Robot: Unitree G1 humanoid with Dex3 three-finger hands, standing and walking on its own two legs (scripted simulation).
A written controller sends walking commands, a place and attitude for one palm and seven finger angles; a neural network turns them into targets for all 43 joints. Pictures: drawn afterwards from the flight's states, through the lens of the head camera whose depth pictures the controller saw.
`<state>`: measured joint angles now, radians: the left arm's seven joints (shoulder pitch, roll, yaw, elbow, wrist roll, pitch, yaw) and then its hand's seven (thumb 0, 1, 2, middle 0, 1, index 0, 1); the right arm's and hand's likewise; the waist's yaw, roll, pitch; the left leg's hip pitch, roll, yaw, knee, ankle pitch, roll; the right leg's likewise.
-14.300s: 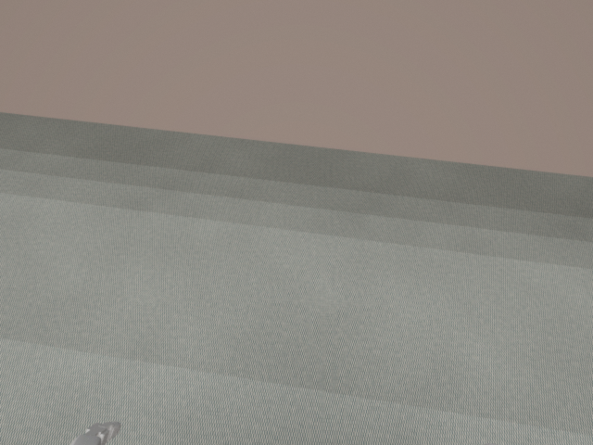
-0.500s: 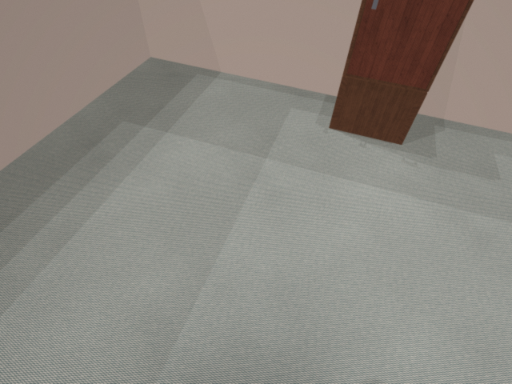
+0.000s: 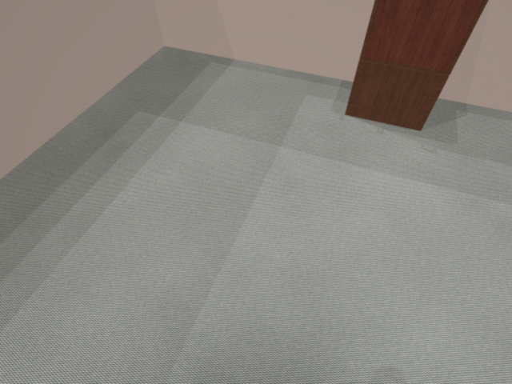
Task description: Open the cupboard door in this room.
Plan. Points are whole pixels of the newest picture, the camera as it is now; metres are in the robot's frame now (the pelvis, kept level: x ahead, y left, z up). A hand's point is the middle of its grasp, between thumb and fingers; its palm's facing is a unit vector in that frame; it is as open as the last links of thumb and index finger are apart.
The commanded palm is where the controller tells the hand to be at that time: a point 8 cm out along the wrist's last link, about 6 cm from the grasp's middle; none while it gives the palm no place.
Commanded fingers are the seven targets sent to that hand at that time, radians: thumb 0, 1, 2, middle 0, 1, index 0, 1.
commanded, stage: turn or walk to find it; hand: left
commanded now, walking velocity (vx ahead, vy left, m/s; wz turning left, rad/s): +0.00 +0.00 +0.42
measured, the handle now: out of the picture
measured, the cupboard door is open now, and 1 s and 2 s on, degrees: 0 0 0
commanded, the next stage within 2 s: stand and wait in 0.02 s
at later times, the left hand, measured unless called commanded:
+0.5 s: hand out of the picture +0.02 +0.17 -0.16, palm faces +0.14 -0.96 -0.23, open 7.4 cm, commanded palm none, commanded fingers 0.00 0.90 0.90 -0.20 -0.30 -0.20 -0.30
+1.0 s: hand out of the picture -0.04 +0.18 -0.18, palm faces +0.20 -0.96 -0.21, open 7.4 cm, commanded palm none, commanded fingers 0.00 0.90 0.90 -0.20 -0.30 -0.20 -0.30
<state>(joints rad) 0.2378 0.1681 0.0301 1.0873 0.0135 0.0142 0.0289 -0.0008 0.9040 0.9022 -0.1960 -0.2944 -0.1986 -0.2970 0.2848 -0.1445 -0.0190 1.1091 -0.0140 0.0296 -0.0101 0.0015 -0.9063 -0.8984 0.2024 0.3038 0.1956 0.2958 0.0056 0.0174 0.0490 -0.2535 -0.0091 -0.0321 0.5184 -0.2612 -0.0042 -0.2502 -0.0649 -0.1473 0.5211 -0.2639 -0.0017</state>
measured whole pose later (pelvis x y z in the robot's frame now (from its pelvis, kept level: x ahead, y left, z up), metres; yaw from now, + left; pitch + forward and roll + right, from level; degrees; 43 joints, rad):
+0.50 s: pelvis +0.01 -0.02 +0.00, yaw +7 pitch -1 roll +1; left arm 0.23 0.15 0.01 1.07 0.02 -0.01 0.03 0.00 0.90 0.90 -0.20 -0.29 -0.20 -0.30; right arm 0.22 -0.20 -0.04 1.07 -0.01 0.03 -0.02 0.00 -0.91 -0.90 0.20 0.30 0.19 0.30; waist 0.01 0.03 0.02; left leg -0.31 0.00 -0.02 0.68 -0.39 -0.02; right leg -0.17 -0.04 -0.12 0.52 -0.34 -0.02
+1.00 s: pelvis -0.01 +0.00 +0.00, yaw +9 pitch -2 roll +0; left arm 0.27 0.18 0.01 1.12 0.01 0.00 0.03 0.00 0.90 0.90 -0.20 -0.29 -0.20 -0.30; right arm 0.20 -0.17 -0.02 1.11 -0.01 0.01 -0.02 0.00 -0.92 -0.90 0.20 0.30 0.20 0.30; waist 0.02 0.00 0.06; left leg -0.22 0.02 0.02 0.50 -0.25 -0.01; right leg -0.14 -0.07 -0.15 0.48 -0.30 0.02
